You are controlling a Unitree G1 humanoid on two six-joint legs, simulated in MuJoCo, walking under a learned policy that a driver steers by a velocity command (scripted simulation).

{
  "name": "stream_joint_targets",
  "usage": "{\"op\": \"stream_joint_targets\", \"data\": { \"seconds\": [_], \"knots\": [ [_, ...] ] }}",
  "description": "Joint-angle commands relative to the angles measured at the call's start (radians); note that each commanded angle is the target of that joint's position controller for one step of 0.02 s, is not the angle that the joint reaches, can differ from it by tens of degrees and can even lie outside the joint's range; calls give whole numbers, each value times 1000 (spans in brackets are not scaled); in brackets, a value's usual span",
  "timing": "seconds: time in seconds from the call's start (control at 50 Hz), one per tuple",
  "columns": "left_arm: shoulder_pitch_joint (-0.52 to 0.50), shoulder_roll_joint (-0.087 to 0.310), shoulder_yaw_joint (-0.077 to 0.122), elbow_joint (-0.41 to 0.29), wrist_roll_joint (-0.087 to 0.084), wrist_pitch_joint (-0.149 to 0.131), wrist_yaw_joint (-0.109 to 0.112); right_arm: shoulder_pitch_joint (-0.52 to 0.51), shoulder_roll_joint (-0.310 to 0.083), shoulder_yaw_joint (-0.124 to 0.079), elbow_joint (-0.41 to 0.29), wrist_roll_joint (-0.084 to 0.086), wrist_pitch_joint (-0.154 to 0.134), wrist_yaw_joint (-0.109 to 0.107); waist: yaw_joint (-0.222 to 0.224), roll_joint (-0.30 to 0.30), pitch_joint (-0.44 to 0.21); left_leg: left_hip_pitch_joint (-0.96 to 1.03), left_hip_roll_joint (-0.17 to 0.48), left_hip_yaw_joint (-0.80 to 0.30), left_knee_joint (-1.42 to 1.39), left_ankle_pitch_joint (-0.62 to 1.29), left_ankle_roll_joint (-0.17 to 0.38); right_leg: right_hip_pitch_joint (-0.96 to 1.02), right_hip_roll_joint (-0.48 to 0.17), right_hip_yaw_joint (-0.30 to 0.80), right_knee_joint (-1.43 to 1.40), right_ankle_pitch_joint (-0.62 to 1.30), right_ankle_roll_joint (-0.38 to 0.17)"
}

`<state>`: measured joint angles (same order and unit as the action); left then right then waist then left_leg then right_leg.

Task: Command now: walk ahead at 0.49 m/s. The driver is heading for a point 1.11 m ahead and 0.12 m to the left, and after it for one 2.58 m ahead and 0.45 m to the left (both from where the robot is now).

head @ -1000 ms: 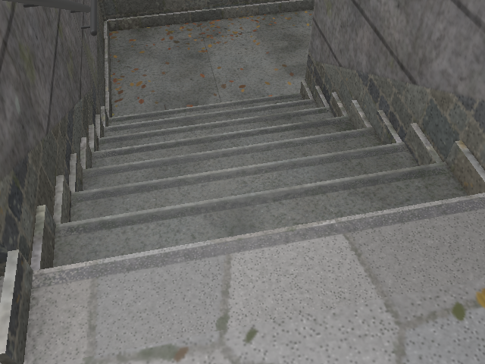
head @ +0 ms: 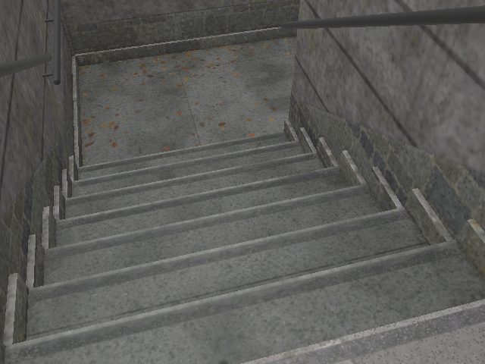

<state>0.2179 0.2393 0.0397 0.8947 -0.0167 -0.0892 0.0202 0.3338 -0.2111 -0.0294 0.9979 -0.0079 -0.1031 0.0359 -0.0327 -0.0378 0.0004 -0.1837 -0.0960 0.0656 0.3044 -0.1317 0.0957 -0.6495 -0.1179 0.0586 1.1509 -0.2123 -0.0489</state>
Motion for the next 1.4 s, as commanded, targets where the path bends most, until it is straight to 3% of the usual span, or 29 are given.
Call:
{"op": "stream_joint_targets", "data": {
  "seconds": [0.02,0.2,0.28,0.3,0.32,0.34,0.36,0.4,0.46,0.58,0.68,0.8,0.82,0.86,0.9,0.92,0.94,1.0,1.04,1.06,1.08,1.1,1.14,1.2,1.24,1.3,1.34,1.36,1.4],
  "knots": [
    [41,44,13,-38,14,7,5,-24,-123,-18,-52,-1,-16,-20,48,76,61,-88,286,-232,-202,57,170,-40,-47,7,-152,161,24],
    [-231,33,-2,-115,-2,-11,-35,144,-161,-31,3,28,18,-36,-51,89,95,99,318,-188,-95,58,122,5,29,-52,-569,228,18],
    [-55,117,36,-85,1,-34,-47,100,-186,-38,5,28,41,-47,66,100,1,161,305,-172,135,385,71,276,95,-94,-680,133,-44],
    [145,180,61,-34,12,-37,-43,91,-144,-21,-9,15,43,-49,138,60,-145,60,240,-108,392,380,35,544,23,-21,-636,200,-95],
    [289,270,84,-9,20,-29,-43,196,-31,11,-18,11,28,-43,139,-146,-311,-324,76,-22,822,34,-46,944,-219,374,-669,100,-248],
    [320,215,67,2,9,-21,-51,198,-41,13,-20,24,0,-36,143,-245,-374,-504,26,-157,989,-428,-41,1007,-287,661,-832,-35,-293],
    [244,152,47,-8,2,-20,-52,119,-138,-14,-44,51,-13,-34,129,-170,-225,-592,89,-195,1063,-386,-21,889,-264,550,-849,-82,-238],
    [72,89,25,-49,16,-16,-59,18,-142,-24,-72,41,-4,-52,73,-28,-66,-538,173,-148,979,-217,-23,604,-184,303,-896,77,-182],
    [43,55,16,-38,32,-21,-66,77,-87,-31,-47,28,38,-64,8,-46,-19,-377,219,-135,812,-126,-39,422,-95,134,-961,198,-167],
    [144,128,44,29,33,-9,-25,-104,-68,-32,-119,3,41,-54,26,-30,-24,-392,200,-110,515,126,-54,469,-73,17,-961,423,-173],
    [243,77,31,80,28,-4,-29,-145,-96,-52,-114,14,45,-35,43,-17,31,-542,217,-130,661,130,-33,535,-134,80,-855,294,-193],
    [317,110,36,77,15,17,-15,-257,-91,-52,-173,19,17,8,101,-41,69,-665,202,-101,560,88,-25,621,-152,140,-663,196,-197],
    [412,96,37,119,-12,10,13,-326,-101,-59,-206,37,9,12,140,-90,99,-879,264,-219,540,140,-28,793,-203,233,-591,29,-184],
    [470,81,35,120,-3,6,37,-414,-96,-54,-250,44,-11,26,180,-58,128,-1067,280,-244,514,90,-45,887,-247,319,-525,-31,-190],
    [342,89,34,53,5,9,55,-392,-96,-43,-248,46,-15,49,150,12,142,-851,298,-219,291,373,-52,641,-186,205,-483,-76,-129],
    [292,88,32,31,3,20,54,-390,-55,-26,-235,10,-11,64,173,38,85,-481,211,-117,169,603,-56,390,-70,56,-479,-136,-75],
    [319,119,41,45,4,24,55,-395,-32,-23,-229,8,-6,73,186,41,72,-279,161,-89,235,702,-66,247,-67,49,-493,-196,-66],
    [194,134,49,21,4,36,42,-104,-100,-51,-155,52,47,27,36,-57,39,-72,175,-106,220,519,-81,271,-46,26,-267,-132,-2],
    [139,151,54,56,3,31,29,336,-242,-110,6,17,59,0,-210,17,-110,386,168,7,263,639,-81,179,12,-14,279,51,97],
    [229,49,50,96,-34,18,29,388,-251,-89,35,-29,50,-5,-209,297,-106,446,314,-159,243,830,2,11,189,-3,834,-691,168],
    [483,-24,37,95,-33,-2,21,312,-277,-64,9,-40,32,9,-42,566,-214,572,379,-282,453,1117,24,-177,205,182,1010,-714,124],
    [487,8,39,74,-46,-4,21,288,-235,-61,-3,-23,47,16,-34,554,-270,535,436,-370,389,974,66,-251,197,181,1053,-659,114],
    [323,-25,19,-18,-73,14,66,213,-229,-56,49,23,68,17,16,249,-215,326,540,-690,37,80,136,-372,147,13,1034,-401,74],
    [213,12,17,-34,-35,63,58,0,-63,9,9,-20,19,27,84,48,11,-176,493,-572,123,43,175,-276,38,108,829,-229,-46],
    [206,66,43,-42,-24,53,34,-39,3,34,0,-22,9,15,126,85,39,-242,357,-395,139,10,90,-282,10,155,496,18,-88],
    [61,14,36,-90,39,53,21,61,-95,10,37,-14,7,-59,88,146,38,-264,299,-293,74,290,120,-125,3,46,11,284,22],
    [119,4,33,-72,19,58,-1,118,-114,2,60,-18,15,-67,108,106,-13,-158,326,-286,166,566,134,-135,12,41,21,318,23],
    [48,18,33,-93,13,47,-10,187,-93,-5,78,16,11,-80,62,100,5,-11,333,-313,217,475,122,-278,-7,99,-64,387,12],
    [-106,29,32,-134,12,33,-24,250,-74,-2,79,26,14,-88,-3,90,40,70,307,-312,270,279,74,-356,15,83,-289,533,-17]
  ]
}}
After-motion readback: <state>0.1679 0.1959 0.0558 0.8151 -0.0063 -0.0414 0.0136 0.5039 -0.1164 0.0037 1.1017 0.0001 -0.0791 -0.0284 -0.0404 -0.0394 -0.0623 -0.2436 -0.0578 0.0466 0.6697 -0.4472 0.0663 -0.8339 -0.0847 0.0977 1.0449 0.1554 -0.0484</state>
